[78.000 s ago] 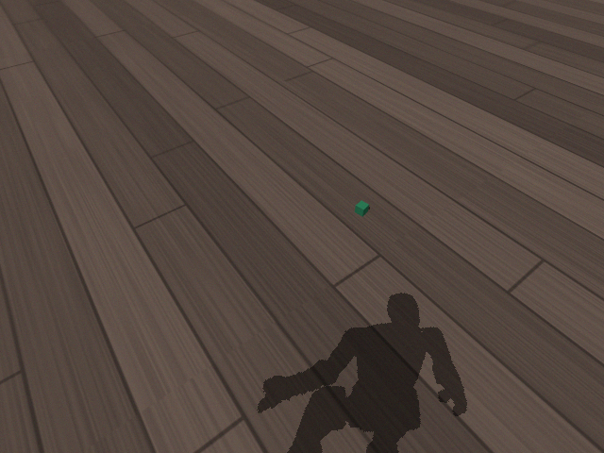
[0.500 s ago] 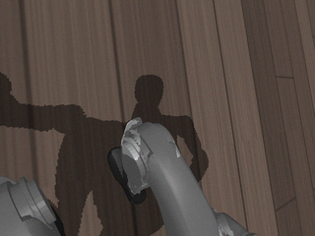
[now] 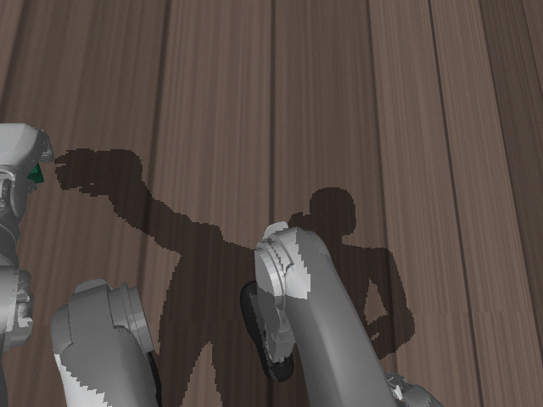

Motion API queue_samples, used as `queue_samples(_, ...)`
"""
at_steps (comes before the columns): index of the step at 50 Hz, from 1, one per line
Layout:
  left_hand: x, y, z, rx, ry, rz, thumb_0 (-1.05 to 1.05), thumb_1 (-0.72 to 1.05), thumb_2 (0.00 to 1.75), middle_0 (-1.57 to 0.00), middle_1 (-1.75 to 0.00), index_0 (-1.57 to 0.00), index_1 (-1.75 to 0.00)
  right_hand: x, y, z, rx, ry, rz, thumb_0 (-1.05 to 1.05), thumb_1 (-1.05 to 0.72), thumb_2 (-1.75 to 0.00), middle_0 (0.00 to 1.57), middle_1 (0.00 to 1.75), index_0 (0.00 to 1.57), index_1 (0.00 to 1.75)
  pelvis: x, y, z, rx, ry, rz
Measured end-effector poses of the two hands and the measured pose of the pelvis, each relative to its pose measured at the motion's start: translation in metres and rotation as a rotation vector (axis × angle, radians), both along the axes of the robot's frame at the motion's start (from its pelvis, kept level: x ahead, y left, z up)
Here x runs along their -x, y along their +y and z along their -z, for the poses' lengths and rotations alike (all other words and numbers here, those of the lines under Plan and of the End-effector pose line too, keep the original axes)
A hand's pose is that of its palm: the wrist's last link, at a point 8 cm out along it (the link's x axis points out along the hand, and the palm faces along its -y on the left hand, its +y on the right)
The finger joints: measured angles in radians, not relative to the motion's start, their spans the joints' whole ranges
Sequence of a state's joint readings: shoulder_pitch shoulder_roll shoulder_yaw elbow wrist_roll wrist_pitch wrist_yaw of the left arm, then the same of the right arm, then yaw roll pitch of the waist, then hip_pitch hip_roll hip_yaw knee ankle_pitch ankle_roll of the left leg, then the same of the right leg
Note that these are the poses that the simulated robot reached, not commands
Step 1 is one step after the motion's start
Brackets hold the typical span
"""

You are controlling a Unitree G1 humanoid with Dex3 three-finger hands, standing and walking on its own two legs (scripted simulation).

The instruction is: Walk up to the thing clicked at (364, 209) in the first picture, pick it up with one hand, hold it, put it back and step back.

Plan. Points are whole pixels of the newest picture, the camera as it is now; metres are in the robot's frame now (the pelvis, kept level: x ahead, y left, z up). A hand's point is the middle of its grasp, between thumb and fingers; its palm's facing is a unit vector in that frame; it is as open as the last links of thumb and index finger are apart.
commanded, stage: settle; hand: left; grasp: from above
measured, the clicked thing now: (19, 167) +0.51 +0.26 -0.23
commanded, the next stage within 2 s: lift in 0.18 s
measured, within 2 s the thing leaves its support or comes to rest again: neither
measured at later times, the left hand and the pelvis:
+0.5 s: hand (7, 164) +0.48 +0.25 -0.13, palm faces -0.46 -0.02 -0.89, open 5.5 cm; pelvis +0.00 -0.01 +0.01, yaw +5 degrees
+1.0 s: hand out of the picture +0.40 +0.27 +0.01, palm faces -0.46 -0.04 -0.89, open 5.2 cm; pelvis -0.01 +0.00 +0.11, yaw +8 degrees
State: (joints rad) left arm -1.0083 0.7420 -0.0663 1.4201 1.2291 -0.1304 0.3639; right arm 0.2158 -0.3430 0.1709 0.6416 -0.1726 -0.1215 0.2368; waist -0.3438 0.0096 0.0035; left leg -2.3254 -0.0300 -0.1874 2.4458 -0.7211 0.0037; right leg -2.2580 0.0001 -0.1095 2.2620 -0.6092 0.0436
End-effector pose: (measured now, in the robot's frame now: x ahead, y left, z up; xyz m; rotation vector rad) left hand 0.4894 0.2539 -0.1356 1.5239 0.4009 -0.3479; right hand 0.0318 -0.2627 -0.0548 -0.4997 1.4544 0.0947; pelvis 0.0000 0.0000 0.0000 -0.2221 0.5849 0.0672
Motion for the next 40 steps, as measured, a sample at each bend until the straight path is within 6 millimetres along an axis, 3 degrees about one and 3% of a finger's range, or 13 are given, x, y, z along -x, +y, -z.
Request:
queue_samples(10,0.002,-0.019,-0.022,0.027,-0.006,0.081,-0.08,0.47,0.19,-0.86,-0.30,-1.04,-0.30,-0.013,-0.013,0.013,0.031,-0.043,0.015,0.00,-0.91,-0.90,0.20,0.30,0.20,0.30,0.007,-0.007,0.001,-0.038,-0.015,-0.017)
queue_samples(22,-0.001,-0.009,-0.052,-0.010,-0.033,0.025,-0.11,0.52,0.11,-0.87,-0.28,-1.09,-0.27,-0.008,-0.015,0.020,0.028,-0.018,0.080,0.00,-0.91,-0.90,0.20,0.30,0.20,0.30,0.005,-0.011,-0.008,-0.067,0.018,-0.024)
queue_samples(33,0.029,-0.002,-0.090,0.042,0.060,0.009,-0.11,0.54,0.08,-0.86,-0.28,-1.15,-0.28,-0.019,-0.021,0.001,0.046,-0.032,0.121,0.00,-0.91,-0.90,0.20,0.30,0.21,0.30,0.007,-0.010,-0.037,-0.082,0.030,-0.041)
queue_samples(40,0.052,0.006,-0.133,0.065,-0.004,0.036,-0.11,0.53,0.11,-0.86,-0.29,-1.15,-0.29,-0.045,-0.025,-0.020,0.063,-0.102,0.120,0.00,-0.91,-0.90,0.20,0.30,0.21,0.30,0.009,-0.009,-0.060,-0.094,0.030,-0.051)
